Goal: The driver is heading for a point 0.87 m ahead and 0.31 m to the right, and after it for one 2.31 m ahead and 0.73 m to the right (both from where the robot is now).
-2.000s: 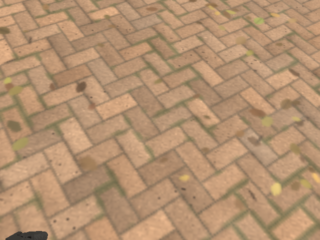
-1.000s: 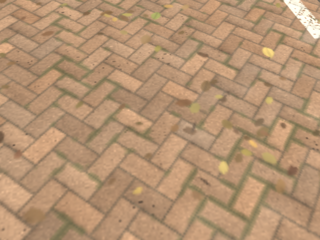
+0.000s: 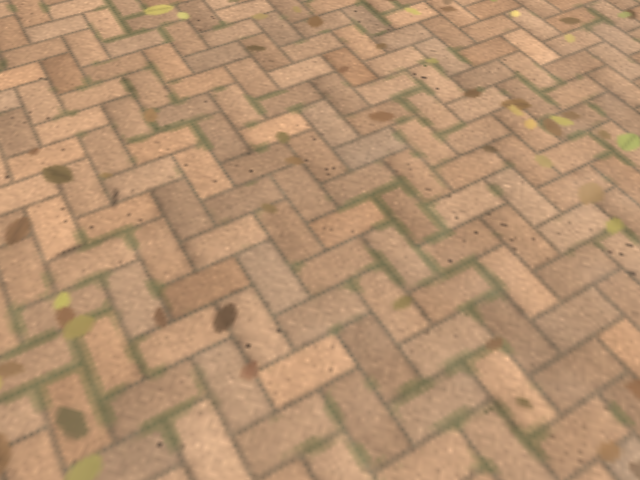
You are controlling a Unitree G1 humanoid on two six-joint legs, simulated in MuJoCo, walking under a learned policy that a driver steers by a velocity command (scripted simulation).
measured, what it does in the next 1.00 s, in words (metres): walks ahead, turning right: right foot, then left foot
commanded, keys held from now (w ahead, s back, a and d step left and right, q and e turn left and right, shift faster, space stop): w+e+shift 0.20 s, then e+shift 0.74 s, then q+shift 0.06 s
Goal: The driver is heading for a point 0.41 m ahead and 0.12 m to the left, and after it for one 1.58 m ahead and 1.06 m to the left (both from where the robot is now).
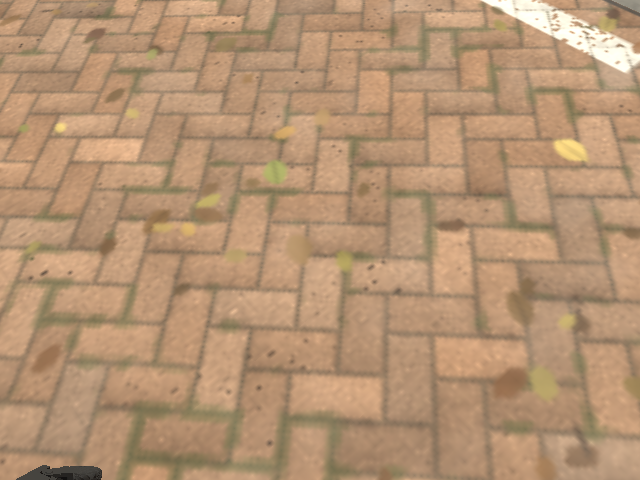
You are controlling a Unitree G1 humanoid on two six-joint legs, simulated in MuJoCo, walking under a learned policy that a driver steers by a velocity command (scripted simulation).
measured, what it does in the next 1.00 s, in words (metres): walks ahead, turning left: left foot, then right foot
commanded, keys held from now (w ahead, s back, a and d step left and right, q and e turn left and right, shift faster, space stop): q+shift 0.30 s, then w+q+shift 0.34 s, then w+e+shift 0.08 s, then e+shift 0.20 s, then q+shift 0.08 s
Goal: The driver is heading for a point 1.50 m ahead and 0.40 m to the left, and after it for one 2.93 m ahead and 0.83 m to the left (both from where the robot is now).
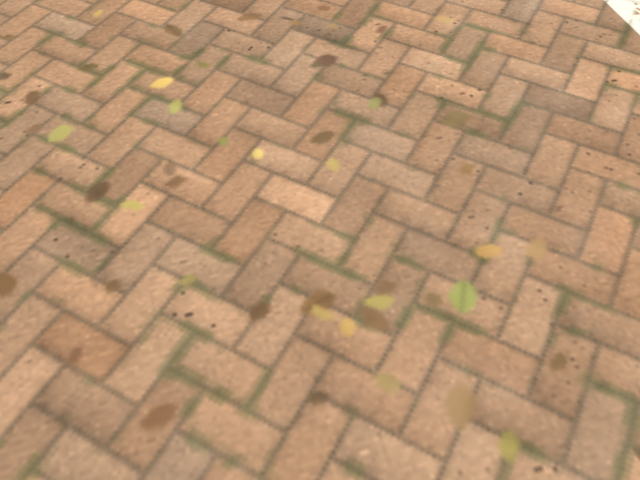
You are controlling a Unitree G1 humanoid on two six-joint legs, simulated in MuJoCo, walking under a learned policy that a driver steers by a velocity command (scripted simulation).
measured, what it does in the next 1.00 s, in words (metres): walks ahead, turning left: left foot, then right foot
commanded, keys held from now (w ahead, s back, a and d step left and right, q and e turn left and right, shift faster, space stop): q+shift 0.70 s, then e+shift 0.30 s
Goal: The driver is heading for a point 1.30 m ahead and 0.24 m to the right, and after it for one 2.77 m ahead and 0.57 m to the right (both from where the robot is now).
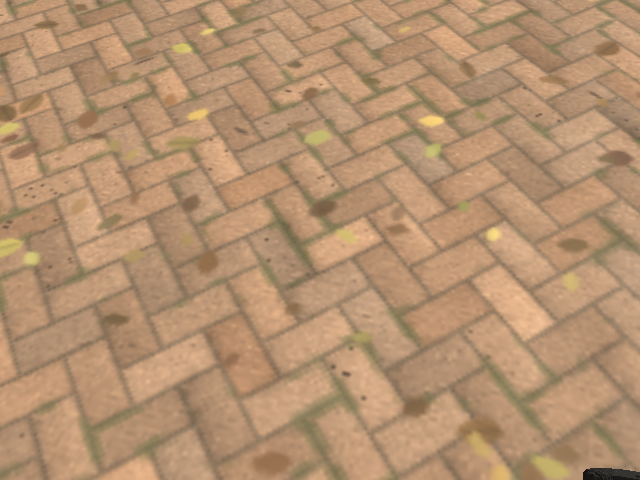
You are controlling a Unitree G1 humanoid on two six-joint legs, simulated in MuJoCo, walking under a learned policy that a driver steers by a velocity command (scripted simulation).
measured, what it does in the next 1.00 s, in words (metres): walks backwards: left foot, then right foot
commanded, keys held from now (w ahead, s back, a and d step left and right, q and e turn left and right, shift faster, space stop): e+shift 0.06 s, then s+e+shift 0.40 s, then e+shift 0.02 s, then q+shift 0.52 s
